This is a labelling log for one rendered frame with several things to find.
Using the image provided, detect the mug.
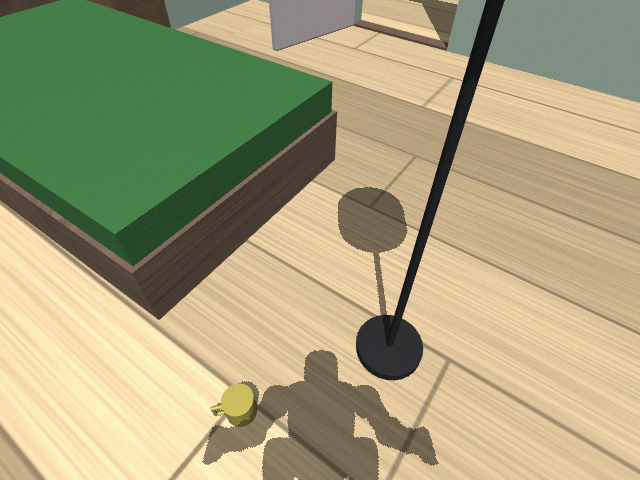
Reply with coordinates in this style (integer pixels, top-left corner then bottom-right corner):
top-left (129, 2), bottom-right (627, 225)
top-left (211, 383), bottom-right (257, 427)

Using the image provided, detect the bed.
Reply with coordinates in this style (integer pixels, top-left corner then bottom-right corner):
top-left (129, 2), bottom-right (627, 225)
top-left (0, 0), bottom-right (337, 320)

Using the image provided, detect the floor lamp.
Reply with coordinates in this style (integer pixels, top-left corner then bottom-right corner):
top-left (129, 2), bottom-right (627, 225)
top-left (356, 0), bottom-right (505, 380)

